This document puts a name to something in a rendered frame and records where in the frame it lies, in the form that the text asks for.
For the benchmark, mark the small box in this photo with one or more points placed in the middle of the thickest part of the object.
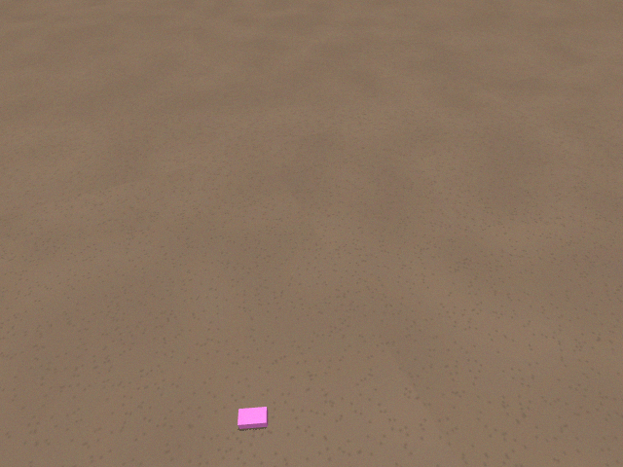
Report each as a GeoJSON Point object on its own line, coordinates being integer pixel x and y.
{"type": "Point", "coordinates": [252, 417]}

